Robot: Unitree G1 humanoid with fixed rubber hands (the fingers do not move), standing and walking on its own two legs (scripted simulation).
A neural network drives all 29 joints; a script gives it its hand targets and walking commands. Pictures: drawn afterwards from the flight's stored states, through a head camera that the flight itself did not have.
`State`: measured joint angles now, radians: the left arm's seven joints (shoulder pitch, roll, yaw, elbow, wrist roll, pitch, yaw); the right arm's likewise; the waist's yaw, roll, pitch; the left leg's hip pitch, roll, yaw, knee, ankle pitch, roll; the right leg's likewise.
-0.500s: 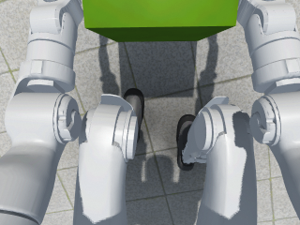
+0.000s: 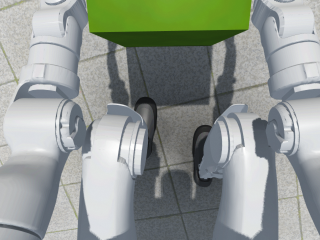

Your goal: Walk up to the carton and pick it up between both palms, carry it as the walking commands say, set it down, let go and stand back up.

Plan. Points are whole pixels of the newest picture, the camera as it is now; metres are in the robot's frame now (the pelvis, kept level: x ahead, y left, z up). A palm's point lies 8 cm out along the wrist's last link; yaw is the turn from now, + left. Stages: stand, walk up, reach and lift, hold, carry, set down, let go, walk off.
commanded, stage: set down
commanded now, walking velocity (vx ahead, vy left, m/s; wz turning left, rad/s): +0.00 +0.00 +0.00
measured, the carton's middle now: out of the picture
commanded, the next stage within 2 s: none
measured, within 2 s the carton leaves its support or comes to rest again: neither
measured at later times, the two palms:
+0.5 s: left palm out of the picture +0.54 +0.21 -0.15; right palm out of the picture +0.55 -0.13 -0.17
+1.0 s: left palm out of the picture +0.53 +0.21 -0.16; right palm out of the picture +0.55 -0.13 -0.18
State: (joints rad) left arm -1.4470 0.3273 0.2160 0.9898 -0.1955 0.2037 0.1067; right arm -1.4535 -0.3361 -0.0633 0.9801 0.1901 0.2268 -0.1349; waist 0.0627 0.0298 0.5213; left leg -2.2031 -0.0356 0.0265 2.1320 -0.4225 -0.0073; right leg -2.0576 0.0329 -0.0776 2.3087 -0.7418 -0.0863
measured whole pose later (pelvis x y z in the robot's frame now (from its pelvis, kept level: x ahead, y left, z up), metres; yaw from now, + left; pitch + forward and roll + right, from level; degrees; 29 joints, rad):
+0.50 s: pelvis +0.00 +0.00 +0.00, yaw +0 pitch +28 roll +2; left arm -1.45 0.33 0.24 1.05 -0.20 0.16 0.07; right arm -1.45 -0.34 -0.09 0.98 0.13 0.20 -0.07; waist 0.06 0.05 0.52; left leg -2.22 -0.03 0.03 2.14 -0.42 0.00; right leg -2.07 0.03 -0.07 2.32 -0.74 -0.09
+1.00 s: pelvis +0.00 +0.00 -0.01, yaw +0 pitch +28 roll +2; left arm -1.45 0.34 0.25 1.10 -0.20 0.12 0.08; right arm -1.45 -0.34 -0.10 1.00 0.11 0.17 -0.06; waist 0.06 0.06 0.52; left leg -2.22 -0.03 0.04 2.15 -0.42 0.00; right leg -2.08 0.03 -0.07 2.33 -0.74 -0.08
